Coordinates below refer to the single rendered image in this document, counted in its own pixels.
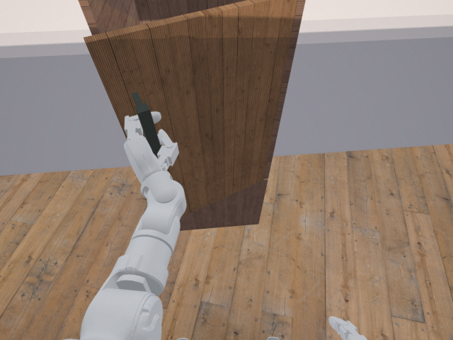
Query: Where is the robot left hand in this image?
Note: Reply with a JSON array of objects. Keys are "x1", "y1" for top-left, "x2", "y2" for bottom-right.
[{"x1": 124, "y1": 111, "x2": 179, "y2": 184}]

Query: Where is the robot right hand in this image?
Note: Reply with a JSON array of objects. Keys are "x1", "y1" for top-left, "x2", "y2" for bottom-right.
[{"x1": 328, "y1": 316, "x2": 367, "y2": 340}]

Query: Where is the cupboard door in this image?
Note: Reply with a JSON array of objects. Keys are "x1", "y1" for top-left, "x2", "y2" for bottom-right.
[{"x1": 84, "y1": 0, "x2": 298, "y2": 217}]

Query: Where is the handle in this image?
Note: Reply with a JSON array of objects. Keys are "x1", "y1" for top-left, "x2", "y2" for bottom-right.
[{"x1": 132, "y1": 92, "x2": 161, "y2": 158}]

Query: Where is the robot left upper arm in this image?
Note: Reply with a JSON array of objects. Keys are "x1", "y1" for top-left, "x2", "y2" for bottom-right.
[{"x1": 63, "y1": 288, "x2": 163, "y2": 340}]

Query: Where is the robot left forearm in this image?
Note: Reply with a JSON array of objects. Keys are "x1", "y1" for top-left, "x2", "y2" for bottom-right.
[{"x1": 80, "y1": 171, "x2": 186, "y2": 339}]

